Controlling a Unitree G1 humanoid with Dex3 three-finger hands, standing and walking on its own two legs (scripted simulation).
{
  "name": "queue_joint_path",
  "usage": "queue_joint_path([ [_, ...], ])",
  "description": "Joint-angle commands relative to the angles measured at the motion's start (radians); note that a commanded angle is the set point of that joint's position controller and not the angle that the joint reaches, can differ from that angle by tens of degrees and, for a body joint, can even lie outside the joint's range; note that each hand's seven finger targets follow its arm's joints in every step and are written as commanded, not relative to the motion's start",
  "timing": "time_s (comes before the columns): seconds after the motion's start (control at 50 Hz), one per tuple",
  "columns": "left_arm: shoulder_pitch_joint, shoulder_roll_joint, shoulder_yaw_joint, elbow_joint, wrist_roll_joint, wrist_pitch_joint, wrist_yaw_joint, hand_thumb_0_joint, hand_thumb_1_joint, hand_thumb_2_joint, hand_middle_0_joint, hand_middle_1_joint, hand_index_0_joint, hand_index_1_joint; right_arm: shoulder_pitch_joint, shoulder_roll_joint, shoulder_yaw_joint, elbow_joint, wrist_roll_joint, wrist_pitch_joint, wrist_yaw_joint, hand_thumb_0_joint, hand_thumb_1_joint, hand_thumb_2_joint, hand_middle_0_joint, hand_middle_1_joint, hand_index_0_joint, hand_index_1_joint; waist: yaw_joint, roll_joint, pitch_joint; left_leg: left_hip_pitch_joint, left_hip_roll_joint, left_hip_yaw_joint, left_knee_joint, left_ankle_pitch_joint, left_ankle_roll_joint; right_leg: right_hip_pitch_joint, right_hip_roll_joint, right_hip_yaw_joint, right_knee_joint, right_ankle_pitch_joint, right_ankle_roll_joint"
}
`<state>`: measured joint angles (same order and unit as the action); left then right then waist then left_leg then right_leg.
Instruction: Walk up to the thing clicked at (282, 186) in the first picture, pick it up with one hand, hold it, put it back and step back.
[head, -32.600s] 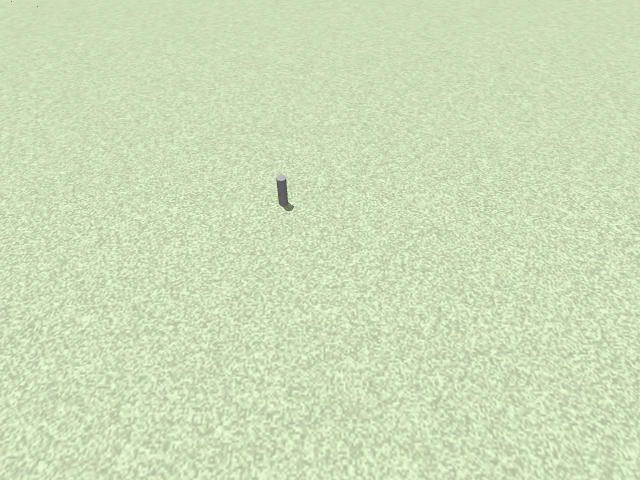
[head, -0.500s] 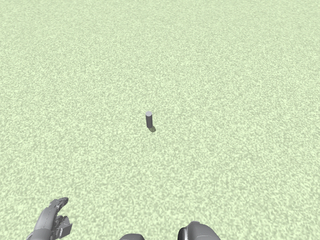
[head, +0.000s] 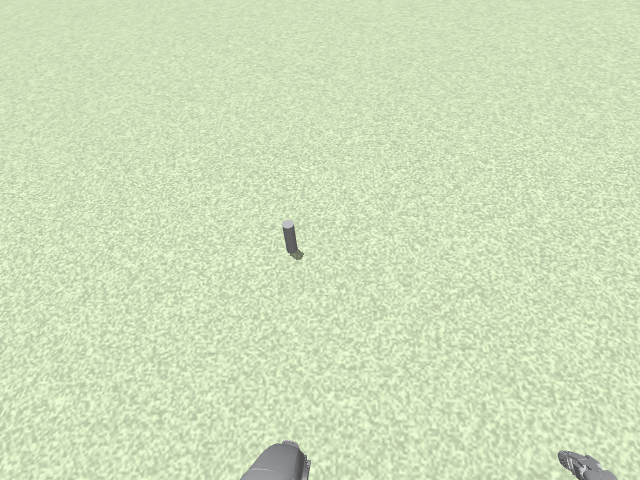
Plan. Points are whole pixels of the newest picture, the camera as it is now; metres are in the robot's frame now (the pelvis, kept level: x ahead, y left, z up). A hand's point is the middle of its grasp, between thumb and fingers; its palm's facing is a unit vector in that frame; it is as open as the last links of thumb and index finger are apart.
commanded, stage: step back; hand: left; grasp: from the side
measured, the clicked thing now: (290, 237) +1.01 +0.26 -0.68
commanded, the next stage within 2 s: stand in 1.08 s
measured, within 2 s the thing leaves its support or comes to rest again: neither
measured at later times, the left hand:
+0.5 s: hand out of the picture +0.02 +0.27 -0.14, palm faces +0.10 -0.91 -0.40, open 7.4 cm
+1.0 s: hand out of the picture +0.05 +0.30 -0.15, palm faces +0.13 -0.92 -0.37, open 7.4 cm
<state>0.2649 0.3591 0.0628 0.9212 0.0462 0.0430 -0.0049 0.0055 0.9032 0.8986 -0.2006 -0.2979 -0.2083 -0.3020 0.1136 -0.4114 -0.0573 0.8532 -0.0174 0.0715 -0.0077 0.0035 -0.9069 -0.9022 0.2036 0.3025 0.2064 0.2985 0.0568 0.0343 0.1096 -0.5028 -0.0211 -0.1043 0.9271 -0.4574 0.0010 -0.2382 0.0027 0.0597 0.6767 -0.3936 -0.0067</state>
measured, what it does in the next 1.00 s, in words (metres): steps on the spot: left foot, then left foot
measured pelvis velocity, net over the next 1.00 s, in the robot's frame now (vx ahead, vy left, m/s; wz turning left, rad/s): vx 0.01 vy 0.03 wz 0.12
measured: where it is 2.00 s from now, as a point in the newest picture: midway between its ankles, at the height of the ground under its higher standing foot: outside the picture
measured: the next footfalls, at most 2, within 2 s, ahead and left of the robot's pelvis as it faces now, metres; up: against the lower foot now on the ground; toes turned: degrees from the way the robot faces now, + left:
left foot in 0.20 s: -0.01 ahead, +0.13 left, +0.00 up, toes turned +3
left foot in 0.74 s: +0.07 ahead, +0.16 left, +0.00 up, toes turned +7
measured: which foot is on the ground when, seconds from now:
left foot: up 0.00-0.18, down 0.20-0.46, up 0.48-0.72, down 0.74-1.00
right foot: down 0.00-1.00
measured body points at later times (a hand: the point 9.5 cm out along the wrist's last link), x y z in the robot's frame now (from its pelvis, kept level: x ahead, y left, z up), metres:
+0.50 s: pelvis -0.03 -0.01 +0.00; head -0.02 -0.02 +0.45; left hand +0.02 +0.31 -0.11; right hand +0.05 -0.32 -0.12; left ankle -0.05 +0.13 -0.71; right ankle +0.01 -0.11 -0.72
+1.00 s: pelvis +0.01 +0.03 +0.01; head +0.03 +0.04 +0.46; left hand +0.04 +0.35 -0.12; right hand +0.16 -0.25 -0.11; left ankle +0.03 +0.15 -0.72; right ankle +0.01 -0.11 -0.72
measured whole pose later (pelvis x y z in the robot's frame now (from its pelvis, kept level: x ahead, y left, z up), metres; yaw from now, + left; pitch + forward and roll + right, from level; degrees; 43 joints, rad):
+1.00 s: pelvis +0.01 +0.03 +0.01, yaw +7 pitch -2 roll -1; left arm 0.14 0.39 0.04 1.04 0.01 -0.01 0.00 0.00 0.90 0.90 -0.20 -0.30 -0.21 -0.30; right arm 0.08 -0.32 -0.02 1.02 -0.02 0.00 0.01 0.00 -0.90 -0.90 0.21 0.30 0.21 0.30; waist 0.02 -0.01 0.09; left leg -0.30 0.03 -0.01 0.60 -0.26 -0.01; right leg -0.19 -0.02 -0.02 0.55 -0.32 0.02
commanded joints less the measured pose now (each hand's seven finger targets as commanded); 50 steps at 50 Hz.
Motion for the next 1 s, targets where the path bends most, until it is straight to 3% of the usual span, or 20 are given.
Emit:
queue_joint_path([
  [0.0,-0.178,0.273,0.075,-0.117,-0.002,-0.06,0.033,0.0,0.9,0.9,-0.2,-0.3,-0.2,-0.3,0.044,-0.161,-0.041,-0.031,0.008,-0.037,-0.01,0.0,-0.9,-0.9,0.2,0.3,0.2,0.3,-0.073,-0.16,-0.008,-0.01,-0.064,-0.052,0.19,0.054,-0.013,-0.112,-0.194,0.138,-0.28,0.126,-0.146],
  [0.1,-0.055,0.3,0.093,-0.088,0.008,-0.074,0.027,0.0,0.9,0.9,-0.2,-0.3,-0.2,-0.3,0.008,-0.15,-0.033,-0.03,-0.012,-0.069,0.008,0.0,-0.9,-0.9,0.2,0.3,0.2,0.3,0.021,-0.242,-0.076,-0.013,0.02,0.025,-0.168,-0.048,-0.032,0.128,-0.226,0.205,-0.275,-0.106,-0.171],
  [0.14,-0.072,0.301,0.087,-0.096,-0.001,-0.065,0.021,0.0,0.9,0.9,-0.2,-0.3,-0.2,-0.3,0.038,-0.147,-0.039,-0.004,-0.018,-0.085,0.014,0.0,-0.9,-0.9,0.2,0.3,0.2,0.3,0.0,-0.248,-0.09,0.133,0.018,0.075,-0.371,-0.065,-0.017,0.062,-0.249,0.2,-0.262,-0.082,-0.18],
  [0.18,-0.08,0.254,0.056,-0.099,-0.008,-0.051,0.015,0.0,0.9,0.9,-0.2,-0.3,-0.2,-0.3,0.13,-0.153,-0.058,0.049,-0.027,-0.099,0.006,0.0,-0.9,-0.9,0.2,0.3,0.2,0.3,-0.049,-0.147,-0.139,0.391,-0.014,0.072,-0.613,0.121,0.006,-0.039,-0.193,0.11,-0.084,0.062,-0.115],
  [0.22,-0.092,0.142,0.024,-0.108,-0.032,-0.054,0.012,0.0,0.9,0.9,-0.2,-0.3,-0.2,-0.3,0.128,-0.266,-0.081,0.047,-0.036,-0.109,0.001,0.0,-0.9,-0.9,0.2,0.3,0.2,0.3,-0.062,0.189,-0.114,0.479,0.29,-0.457,-0.703,-0.115,0.136,-0.365,0.002,-0.091,0.174,-0.109,-0.015],
  [0.24,-0.183,0.264,0.059,-0.101,-0.017,-0.059,0.021,0.0,0.9,0.9,-0.2,-0.3,-0.2,-0.3,0.126,-0.349,-0.096,0.046,-0.025,-0.103,0.009,0.0,-0.9,-0.9,0.2,0.3,0.2,0.3,-0.101,0.149,-0.031,0.255,0.365,-0.543,-0.73,-0.294,0.257,-0.287,-0.048,-0.015,0.233,-0.207,-0.019],
  [0.26,-0.169,0.295,0.065,-0.086,-0.022,-0.065,0.014,0.0,0.9,0.9,-0.2,-0.3,-0.2,-0.3,0.061,-0.311,-0.089,0.034,-0.024,-0.103,0.01,0.0,-0.9,-0.9,0.2,0.3,0.2,0.3,-0.067,0.106,0.023,0.145,0.363,-0.488,-0.728,-0.306,0.271,-0.203,-0.064,0.006,0.265,-0.177,-0.024],
  [0.3,-0.11,0.236,0.054,-0.066,-0.029,-0.076,0.001,0.0,0.9,0.9,-0.2,-0.3,-0.2,-0.3,0.032,-0.214,-0.058,0.028,-0.033,-0.108,0.014,0.0,-0.9,-0.9,0.2,0.3,0.2,0.3,-0.037,0.103,0.01,0.265,0.229,-0.253,-0.657,-0.122,0.192,-0.228,-0.061,-0.02,0.123,-0.119,-0.029],
  [0.4,-0.028,0.194,0.055,0.0,-0.02,-0.1,0.014,0.0,0.9,0.9,-0.2,-0.3,-0.2,-0.3,0.035,-0.165,-0.041,0.037,-0.005,-0.088,0.02,0.0,-0.9,-0.9,0.2,0.3,0.2,0.3,0.0,0.083,-0.098,0.146,0.147,-0.077,-0.438,0.145,0.098,0.158,0.02,-0.113,-0.25,0.126,-0.02],
  [0.42,0.017,0.225,0.066,0.018,-0.012,-0.105,0.022,0.0,0.9,0.9,-0.2,-0.3,-0.2,-0.3,0.038,-0.129,-0.03,0.026,-0.001,-0.083,0.018,0.0,-0.9,-0.9,0.2,0.3,0.2,0.3,0.014,0.017,-0.127,0.069,0.101,-0.035,-0.322,0.119,0.076,0.256,-0.025,-0.031,-0.272,0.115,-0.029],
  [0.44,0.056,0.291,0.082,0.021,0.005,-0.112,0.03,0.0,0.9,0.9,-0.2,-0.3,-0.2,-0.3,0.039,-0.076,-0.014,0.002,0.005,-0.085,0.013,0.0,-0.9,-0.9,0.2,0.3,0.2,0.3,0.029,-0.164,-0.136,-0.076,-0.03,0.014,-0.107,0.015,0.031,0.307,-0.217,0.284,-0.385,0.009,-0.087],
  [0.48,-0.089,0.365,0.097,-0.028,0.001,-0.109,0.026,0.0,0.9,0.9,-0.2,-0.3,-0.2,-0.3,0.078,-0.165,-0.043,0.034,-0.012,-0.078,-0.004,0.0,-0.9,-0.9,0.2,0.3,0.2,0.3,-0.006,-0.11,-0.037,-0.042,0.035,-0.041,0.045,-0.121,0.012,0.034,-0.457,0.515,-0.481,-0.322,-0.253],
  [0.56,-0.13,0.266,0.064,-0.029,-0.014,-0.12,0.022,0.0,0.9,0.9,-0.2,-0.3,-0.2,-0.3,0.125,-0.145,-0.038,0.083,-0.008,-0.087,0.01,0.0,-0.9,-0.9,0.2,0.3,0.2,0.3,-0.038,-0.103,-0.007,0.043,0.041,-0.047,-0.039,0.018,0.006,-0.011,-0.274,0.204,-0.403,-0.018,-0.165],
  [0.66,-0.176,0.272,0.056,-0.034,-0.019,-0.109,0.018,0.0,0.9,0.9,-0.2,-0.3,-0.2,-0.3,0.128,-0.118,-0.028,0.092,-0.009,-0.096,0.012,0.0,-0.9,-0.9,0.2,0.3,0.2,0.3,-0.054,-0.206,-0.088,0.2,0.046,0.102,-0.311,0.09,-0.008,0.007,-0.261,0.056,-0.271,0.373,-0.158],
  [0.7,-0.168,0.248,0.041,-0.028,-0.031,-0.09,0.017,0.0,0.9,0.9,-0.2,-0.3,-0.2,-0.3,0.143,-0.114,-0.034,0.117,-0.011,-0.105,0.002,0.0,-0.9,-0.9,0.2,0.3,0.2,0.3,-0.07,-0.151,-0.123,0.304,0.0,0.135,-0.478,0.281,-0.001,0.007,-0.199,-0.012,-0.127,0.482,-0.103],
  [0.74,-0.137,0.188,0.019,-0.034,-0.041,-0.079,0.016,0.0,0.9,0.9,-0.2,-0.3,-0.2,-0.3,0.12,-0.18,-0.048,0.112,-0.022,-0.112,-0.011,0.0,-0.9,-0.9,0.2,0.3,0.2,0.3,-0.057,0.016,-0.175,0.386,0.157,-0.065,-0.502,0.497,0.056,-0.069,-0.111,-0.067,0.015,0.368,-0.036],
  [0.78,-0.124,0.215,0.025,0.004,-0.054,-0.053,0.021,0.0,0.9,0.9,-0.2,-0.3,-0.2,-0.3,0.005,-0.267,-0.051,0.077,-0.013,-0.108,-0.01,0.0,-0.9,-0.9,0.2,0.3,0.2,0.3,-0.039,0.121,-0.142,0.166,0.325,-0.271,-0.588,0.238,0.216,0.013,-0.026,-0.078,0.059,-0.117,-0.012],
  [0.82,-0.127,0.206,0.018,0.023,-0.045,-0.056,0.014,0.0,0.9,0.9,-0.2,-0.3,-0.2,-0.3,-0.031,-0.227,-0.039,0.089,-0.017,-0.1,-0.008,0.0,-0.9,-0.9,0.2,0.3,0.2,0.3,-0.027,0.092,-0.114,0.167,0.269,-0.188,-0.585,0.189,0.176,0.031,-0.029,-0.071,-0.037,-0.101,-0.022],
  [0.88,-0.076,0.215,0.021,0.06,-0.039,-0.071,0.019,0.0,0.9,0.9,-0.2,-0.3,-0.2,-0.3,-0.061,-0.187,-0.028,0.093,-0.006,-0.102,-0.009,0.0,-0.9,-0.9,0.2,0.3,0.2,0.3,-0.013,0.101,-0.158,0.236,0.198,-0.077,-0.477,0.42,0.087,0.083,-0.061,-0.056,-0.168,0.186,-0.02],
  [0.98,-0.163,0.241,0.016,0.067,-0.035,-0.08,0.019,0.0,0.9,0.9,-0.2,-0.3,-0.2,-0.3,-0.071,-0.148,-0.016,0.125,0.004,-0.099,-0.008,0.0,-0.9,-0.9,0.2,0.3,0.2,0.3,-0.047,-0.003,-0.196,0.299,0.147,-0.008,-0.457,0.429,0.048,0.087,-0.115,0.017,-0.199,0.325,-0.035],
])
